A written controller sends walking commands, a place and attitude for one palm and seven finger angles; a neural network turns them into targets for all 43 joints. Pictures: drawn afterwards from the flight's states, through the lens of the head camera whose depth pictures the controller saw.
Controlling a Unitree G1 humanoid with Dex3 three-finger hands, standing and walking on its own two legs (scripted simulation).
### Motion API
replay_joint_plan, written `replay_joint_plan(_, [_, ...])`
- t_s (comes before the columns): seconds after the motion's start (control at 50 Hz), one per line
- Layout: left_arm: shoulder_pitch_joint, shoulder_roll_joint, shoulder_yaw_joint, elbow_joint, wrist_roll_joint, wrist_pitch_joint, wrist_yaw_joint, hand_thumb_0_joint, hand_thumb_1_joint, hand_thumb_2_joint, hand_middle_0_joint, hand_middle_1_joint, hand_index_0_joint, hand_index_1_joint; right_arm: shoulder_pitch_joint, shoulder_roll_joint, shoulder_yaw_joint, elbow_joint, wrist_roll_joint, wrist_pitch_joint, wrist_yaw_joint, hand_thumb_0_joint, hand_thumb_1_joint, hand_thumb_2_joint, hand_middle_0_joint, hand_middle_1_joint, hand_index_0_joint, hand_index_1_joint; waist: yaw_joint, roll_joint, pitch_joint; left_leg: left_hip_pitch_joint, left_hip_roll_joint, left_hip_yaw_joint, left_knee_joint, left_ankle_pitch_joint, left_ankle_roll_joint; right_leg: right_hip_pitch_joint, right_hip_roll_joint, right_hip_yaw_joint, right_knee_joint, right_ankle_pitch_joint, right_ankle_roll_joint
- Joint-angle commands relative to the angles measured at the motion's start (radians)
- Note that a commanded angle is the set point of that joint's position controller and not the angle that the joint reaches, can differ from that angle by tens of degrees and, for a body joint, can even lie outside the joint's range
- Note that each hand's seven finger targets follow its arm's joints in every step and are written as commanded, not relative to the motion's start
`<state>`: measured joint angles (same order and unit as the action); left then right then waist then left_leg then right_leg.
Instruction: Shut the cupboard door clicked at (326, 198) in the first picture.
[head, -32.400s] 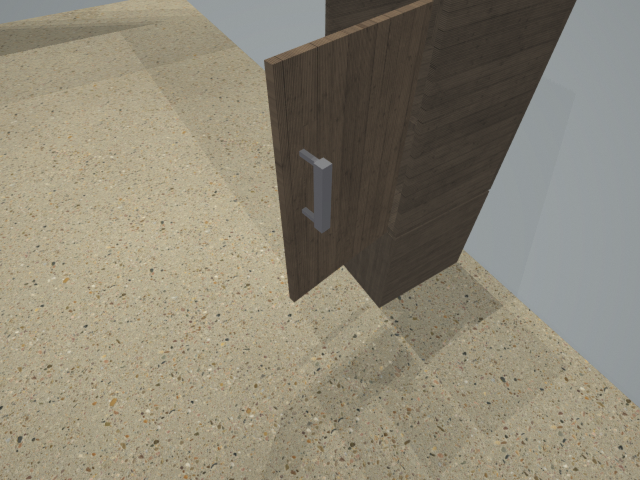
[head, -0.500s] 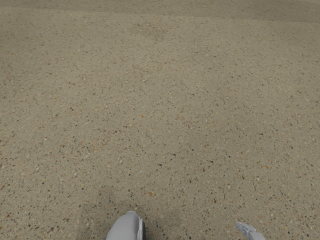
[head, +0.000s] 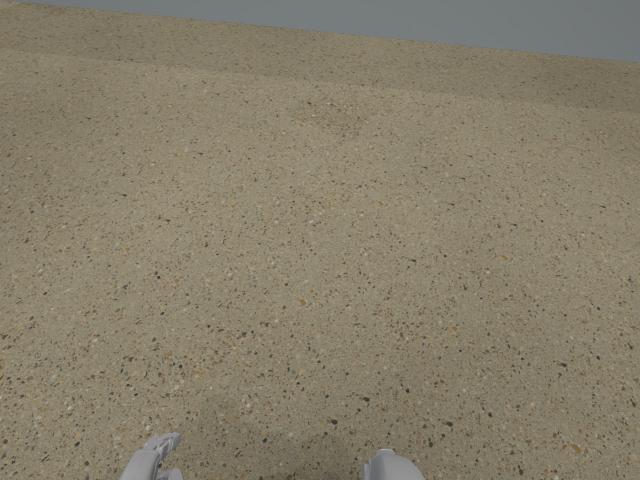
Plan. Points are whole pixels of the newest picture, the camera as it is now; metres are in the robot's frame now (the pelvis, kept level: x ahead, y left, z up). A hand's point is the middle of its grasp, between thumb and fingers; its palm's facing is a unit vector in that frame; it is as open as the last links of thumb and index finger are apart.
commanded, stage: turn to face it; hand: left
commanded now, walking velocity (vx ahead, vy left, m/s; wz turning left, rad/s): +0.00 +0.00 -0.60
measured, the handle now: out of the picture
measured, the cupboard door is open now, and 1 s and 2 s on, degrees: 61 61 61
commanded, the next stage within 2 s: none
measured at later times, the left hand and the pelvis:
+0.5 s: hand (200, 459) +0.17 +0.17 -0.17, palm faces -0.15 -0.96 -0.23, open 7.3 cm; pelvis +0.10 -0.01 +0.00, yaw -15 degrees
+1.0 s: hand (256, 343) +0.35 +0.11 -0.16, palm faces -0.56 -0.79 -0.25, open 7.4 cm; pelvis +0.13 +0.00 -0.01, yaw -36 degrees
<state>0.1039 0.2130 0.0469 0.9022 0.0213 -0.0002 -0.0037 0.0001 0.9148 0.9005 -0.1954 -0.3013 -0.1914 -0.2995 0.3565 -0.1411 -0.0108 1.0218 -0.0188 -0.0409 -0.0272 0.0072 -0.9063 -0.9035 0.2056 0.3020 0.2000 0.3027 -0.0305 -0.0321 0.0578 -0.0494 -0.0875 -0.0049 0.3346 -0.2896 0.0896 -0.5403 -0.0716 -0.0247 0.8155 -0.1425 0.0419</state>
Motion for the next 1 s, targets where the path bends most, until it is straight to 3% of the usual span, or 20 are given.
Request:
replay_joint_plan(0.0, [0.031, 0.033, -0.003, -0.040, -0.003, -0.011, 0.008, 0.000, 0.900, 0.900, -0.200, -0.300, -0.200, -0.300, 0.072, -0.157, -0.042, -0.010, -0.008, -0.011, -0.020, 0.000, -0.900, -0.900, 0.200, 0.300, 0.200, 0.300, 0.007, 0.157, -0.016, 0.095, 0.306, -0.050, 0.073, 0.923, 0.027, 0.084, 0.041, -0.025, -0.166, -0.043, -0.053])
replay_joint_plan(0.06, [0.219, 0.077, 0.021, 0.005, 0.001, -0.016, 0.007, 0.000, 0.900, 0.900, -0.200, -0.300, -0.200, -0.300, 0.031, -0.172, -0.048, -0.017, 0.011, -0.001, -0.026, 0.000, -0.900, -0.900, 0.200, 0.300, 0.200, 0.300, 0.097, 0.085, -0.075, -0.017, 0.284, -0.008, 0.306, 0.855, -0.018, 0.379, 0.065, -0.008, -0.315, 0.141, -0.077])
replay_joint_plan(0.08, [0.321, 0.144, 0.038, 0.035, 0.009, -0.026, 0.013, 0.000, 0.900, 0.900, -0.200, -0.300, -0.200, -0.300, 0.027, -0.154, -0.054, -0.032, 0.022, -0.001, -0.022, 0.000, -0.900, -0.900, 0.200, 0.300, 0.200, 0.300, 0.125, -0.056, -0.138, -0.197, 0.196, 0.032, 0.534, 0.589, -0.058, 0.575, -0.063, 0.170, -0.297, 0.560, -0.150])
replay_joint_plan(0.1, [0.396, 0.198, 0.051, 0.061, 0.007, -0.033, 0.019, 0.000, 0.900, 0.900, -0.200, -0.300, -0.200, -0.300, 0.034, -0.125, -0.053, -0.051, 0.025, -0.005, -0.020, 0.000, -0.900, -0.900, 0.200, 0.300, 0.200, 0.300, 0.125, -0.196, -0.210, -0.401, 0.018, 0.107, 0.829, -0.266, -0.111, 0.717, -0.325, 0.460, -0.349, 1.016, -0.303])
replay_joint_plan(0.12, [0.359, 0.188, 0.046, 0.053, -0.010, -0.029, 0.027, 0.000, 0.900, 0.900, -0.200, -0.300, -0.200, -0.300, 0.028, -0.133, -0.050, -0.053, 0.020, 0.009, -0.027, 0.000, -0.900, -0.900, 0.200, 0.300, 0.200, 0.300, 0.101, -0.204, -0.205, -0.426, 0.056, -0.026, 0.923, -0.350, -0.112, 0.660, -0.342, 0.503, -0.409, 0.959, -0.360])
replay_joint_plan(0.14, [0.279, 0.154, 0.046, 0.031, -0.008, -0.023, 0.035, 0.000, 0.900, 0.900, -0.200, -0.300, -0.200, -0.300, -0.009, -0.137, -0.052, -0.056, 0.019, 0.018, -0.024, 0.000, -0.900, -0.900, 0.200, 0.300, 0.200, 0.300, 0.083, -0.199, -0.152, -0.461, 0.090, -0.047, 0.938, -0.297, -0.116, 0.587, -0.298, 0.483, -0.454, 0.795, -0.352])
replay_joint_plan(0.2, [0.141, 0.117, 0.043, -0.015, -0.011, -0.013, 0.040, 0.000, 0.900, 0.900, -0.200, -0.300, -0.200, -0.300, -0.070, -0.107, -0.047, -0.063, 0.009, 0.049, -0.006, 0.000, -0.900, -0.900, 0.200, 0.300, 0.200, 0.300, 0.021, 0.033, -0.086, -0.422, 0.141, -0.038, 0.877, -0.141, -0.136, 0.360, -0.180, 0.302, -0.497, 0.493, -0.271])
replay_joint_plan(0.24, [0.142, 0.116, 0.049, -0.014, -0.005, -0.018, 0.035, 0.000, 0.900, 0.900, -0.200, -0.300, -0.200, -0.300, -0.062, -0.092, -0.050, -0.069, 0.000, 0.065, 0.000, 0.000, -0.900, -0.900, 0.200, 0.300, 0.200, 0.300, 0.010, -0.002, -0.097, -0.413, 0.141, -0.023, 0.815, -0.086, -0.148, 0.322, -0.133, 0.264, -0.506, 0.421, -0.232])
replay_joint_plan(0.36, [0.177, 0.149, 0.063, -0.016, 0.004, -0.004, 0.018, 0.000, 0.900, 0.900, -0.200, -0.300, -0.200, -0.300, -0.166, -0.126, -0.057, -0.141, 0.001, 0.066, 0.000, 0.000, -0.900, -0.900, 0.200, 0.300, 0.200, 0.300, 0.042, -0.085, -0.119, -0.452, 0.133, -0.021, 0.630, -0.079, -0.164, 0.370, -0.109, 0.350, -0.500, 0.240, -0.230])
replay_joint_plan(0.46, [0.190, 0.182, 0.080, -0.031, 0.007, 0.010, 0.014, 0.000, 0.900, 0.900, -0.200, -0.300, -0.200, -0.300, -0.234, -0.136, -0.054, -0.188, 0.015, 0.048, -0.007, 0.000, -0.900, -0.900, 0.200, 0.300, 0.200, 0.300, 0.067, -0.143, -0.136, -0.361, 0.092, -0.017, 0.412, -0.125, -0.157, 0.393, -0.103, 0.430, -0.427, 0.389, -0.231])
replay_joint_plan(0.52, [0.135, 0.180, 0.083, -0.054, -0.001, 0.022, 0.018, 0.000, 0.900, 0.900, -0.200, -0.300, -0.200, -0.300, -0.144, -0.157, -0.057, -0.170, 0.022, 0.035, -0.014, 0.000, -0.900, -0.900, 0.200, 0.300, 0.200, 0.300, 0.012, -0.117, -0.166, -0.122, 0.090, -0.019, 0.121, 0.045, -0.148, 0.275, -0.048, 0.425, -0.338, 0.305, -0.157])
replay_joint_plan(0.54, [0.126, 0.150, 0.074, -0.067, -0.010, 0.025, 0.016, 0.000, 0.900, 0.900, -0.200, -0.300, -0.200, -0.300, -0.116, -0.204, -0.063, -0.164, 0.018, 0.026, -0.020, 0.000, -0.900, -0.900, 0.200, 0.300, 0.200, 0.300, -0.003, -0.025, -0.169, 0.029, 0.176, -0.069, 0.023, 0.095, -0.130, 0.140, 0.027, 0.363, -0.276, 0.126, -0.110])
replay_joint_plan(0.56, [0.145, 0.095, 0.063, -0.087, -0.021, 0.026, 0.007, 0.000, 0.900, 0.900, -0.200, -0.300, -0.200, -0.300, -0.106, -0.295, -0.076, -0.180, 0.003, 0.018, -0.020, 0.000, -0.900, -0.900, 0.200, 0.300, 0.200, 0.300, -0.001, 0.241, -0.174, 0.125, 0.427, -0.313, -0.061, 0.223, -0.046, -0.034, 0.165, 0.212, -0.095, -0.267, -0.051])
replay_joint_plan(0.58, [0.119, 0.111, 0.058, -0.100, -0.010, 0.025, 0.004, 0.000, 0.900, 0.900, -0.200, -0.300, -0.200, -0.300, -0.101, -0.317, -0.081, -0.192, 0.000, 0.030, -0.020, 0.000, -0.900, -0.900, 0.200, 0.300, 0.200, 0.300, -0.005, 0.289, -0.131, 0.041, 0.560, -0.374, -0.043, 0.387, 0.048, -0.041, 0.130, 0.102, 0.109, -0.482, -0.017])
replay_joint_plan(0.6, [0.118, 0.125, 0.064, -0.108, -0.005, 0.031, -0.001, 0.000, 0.900, 0.900, -0.200, -0.300, -0.200, -0.300, -0.134, -0.295, -0.070, -0.212, -0.011, 0.037, -0.021, 0.000, -0.900, -0.900, 0.200, 0.300, 0.200, 0.300, 0.012, 0.182, -0.084, -0.067, 0.559, -0.324, -0.040, 0.399, 0.092, -0.017, 0.096, 0.103, 0.227, -0.449, -0.006])
replay_joint_plan(0.64, [0.140, 0.142, 0.079, -0.073, 0.005, 0.044, -0.013, 0.000, 0.900, 0.900, -0.200, -0.300, -0.200, -0.300, -0.210, -0.250, -0.053, -0.230, -0.011, 0.031, -0.025, 0.000, -0.900, -0.900, 0.200, 0.300, 0.200, 0.300, 0.051, 0.222, -0.049, -0.102, 0.461, -0.194, -0.025, 0.501, 0.064, -0.033, 0.075, 0.088, 0.351, -0.366, 0.013])
replay_joint_plan(0.7, [0.127, 0.123, 0.066, -0.082, -0.003, 0.056, -0.028, 0.000, 0.900, 0.900, -0.200, -0.300, -0.200, -0.300, -0.194, -0.237, -0.048, -0.230, -0.010, 0.033, -0.023, 0.000, -0.900, -0.900, 0.200, 0.300, 0.200, 0.300, 0.048, 0.208, -0.045, -0.061, 0.400, -0.039, 0.013, 0.588, 0.041, -0.031, 0.052, 0.043, 0.347, -0.308, 0.026])
replay_joint_plan(0.9, [0.009, 0.096, 0.042, -0.132, -0.002, 0.054, -0.039, 0.000, 0.900, 0.900, -0.200, -0.300, -0.200, -0.300, -0.090, -0.290, -0.081, -0.175, -0.011, 0.040, -0.005, 0.000, -0.900, -0.900, 0.200, 0.300, 0.200, 0.300, -0.004, 0.261, -0.073, 0.000, 0.436, 0.089, 0.093, 0.583, 0.029, 0.115, 0.051, -0.070, -0.039, -0.272, -0.003])
replay_joint_plan(0.96, [0.098, 0.124, 0.048, -0.105, -0.001, 0.038, -0.036, 0.000, 0.900, 0.900, -0.200, -0.300, -0.200, -0.300, -0.110, -0.307, -0.089, -0.174, -0.002, 0.042, 0.001, 0.000, -0.900, -0.900, 0.200, 0.300, 0.200, 0.300, 0.052, 0.197, -0.117, -0.072, 0.406, 0.152, 0.255, 0.539, -0.045, 0.329, 0.071, -0.089, -0.298, -0.070, -0.036])
replay_joint_plan(0.98, [0.185, 0.185, 0.059, -0.079, 0.004, 0.026, -0.028, 0.000, 0.900, 0.900, -0.200, -0.300, -0.200, -0.300, -0.108, -0.283, -0.089, -0.182, 0.009, 0.042, 0.009, 0.000, -0.900, -0.900, 0.200, 0.300, 0.200, 0.300, 0.092, 0.070, -0.166, -0.191, 0.360, 0.196, 0.418, 0.426, -0.097, 0.515, -0.002, 0.006, -0.398, 0.112, -0.071])
